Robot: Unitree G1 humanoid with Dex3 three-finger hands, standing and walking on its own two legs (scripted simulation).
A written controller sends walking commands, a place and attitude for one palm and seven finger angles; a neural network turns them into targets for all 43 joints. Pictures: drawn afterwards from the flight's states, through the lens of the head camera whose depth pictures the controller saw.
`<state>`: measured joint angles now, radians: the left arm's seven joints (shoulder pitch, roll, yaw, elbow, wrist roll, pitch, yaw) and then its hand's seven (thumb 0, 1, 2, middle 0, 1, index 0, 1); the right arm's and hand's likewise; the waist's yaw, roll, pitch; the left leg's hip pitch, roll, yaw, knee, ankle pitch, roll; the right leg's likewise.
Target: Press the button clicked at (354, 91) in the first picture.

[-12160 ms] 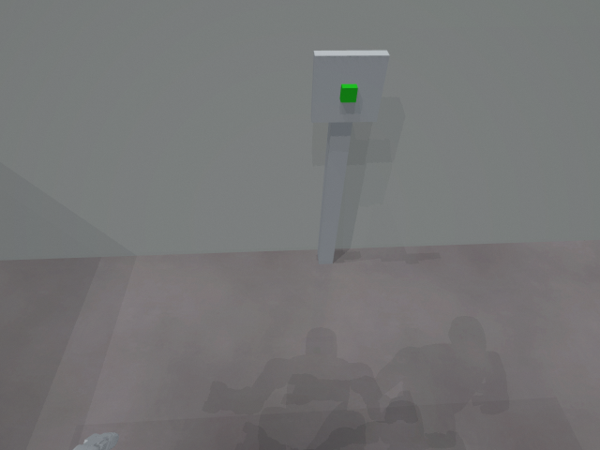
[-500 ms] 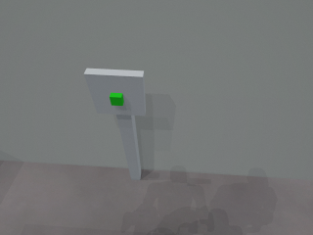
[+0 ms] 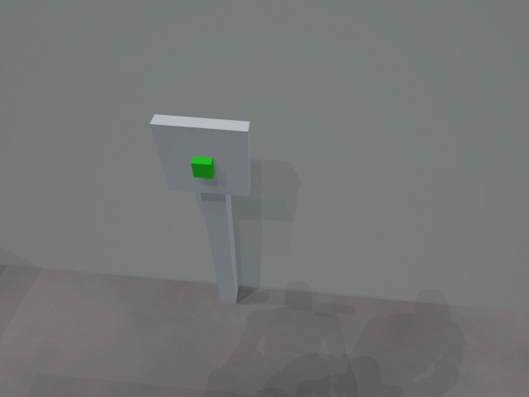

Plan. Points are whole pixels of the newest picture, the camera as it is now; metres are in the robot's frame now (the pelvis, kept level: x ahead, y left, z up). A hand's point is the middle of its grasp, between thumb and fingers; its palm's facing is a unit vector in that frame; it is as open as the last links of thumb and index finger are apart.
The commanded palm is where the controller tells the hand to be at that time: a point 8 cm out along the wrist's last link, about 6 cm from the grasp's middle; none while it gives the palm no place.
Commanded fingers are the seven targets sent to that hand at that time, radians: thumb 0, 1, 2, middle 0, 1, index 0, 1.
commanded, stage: come to a stop and stand still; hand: left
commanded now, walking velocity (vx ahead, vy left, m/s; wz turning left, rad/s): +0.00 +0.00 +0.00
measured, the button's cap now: (203, 166) +0.52 +0.16 +0.02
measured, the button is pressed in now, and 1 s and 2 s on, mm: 0 0 0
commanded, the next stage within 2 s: look again from close up in 0.50 s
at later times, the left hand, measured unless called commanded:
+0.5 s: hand out of the picture +0.03 +0.17 -0.18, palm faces +0.01 -0.98 -0.20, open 7.4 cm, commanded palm none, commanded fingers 0.00 0.90 0.90 -0.20 -0.30 -0.20 -0.30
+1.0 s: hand out of the picture +0.03 +0.16 -0.17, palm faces +0.03 -0.98 -0.19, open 7.4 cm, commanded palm none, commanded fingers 0.00 0.90 0.90 -0.20 -0.30 -0.20 -0.30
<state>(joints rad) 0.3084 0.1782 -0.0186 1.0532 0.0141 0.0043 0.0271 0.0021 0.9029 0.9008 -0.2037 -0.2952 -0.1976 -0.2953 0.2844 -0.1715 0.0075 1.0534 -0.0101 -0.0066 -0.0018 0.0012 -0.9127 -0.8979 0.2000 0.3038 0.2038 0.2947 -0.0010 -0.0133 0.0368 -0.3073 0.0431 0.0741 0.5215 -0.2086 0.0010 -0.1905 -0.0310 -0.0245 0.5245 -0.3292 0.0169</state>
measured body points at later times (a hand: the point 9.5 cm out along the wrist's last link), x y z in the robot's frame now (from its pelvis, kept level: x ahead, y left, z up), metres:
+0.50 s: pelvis +0.02 -0.01 +0.00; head +0.04 -0.01 +0.45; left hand +0.03 +0.22 -0.16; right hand +0.06 -0.24 -0.15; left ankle +0.04 +0.12 -0.73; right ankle -0.03 -0.13 -0.73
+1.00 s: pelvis +0.04 -0.02 +0.00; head +0.05 -0.01 +0.45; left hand +0.03 +0.21 -0.16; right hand +0.06 -0.25 -0.15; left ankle +0.04 +0.12 -0.73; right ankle -0.03 -0.13 -0.73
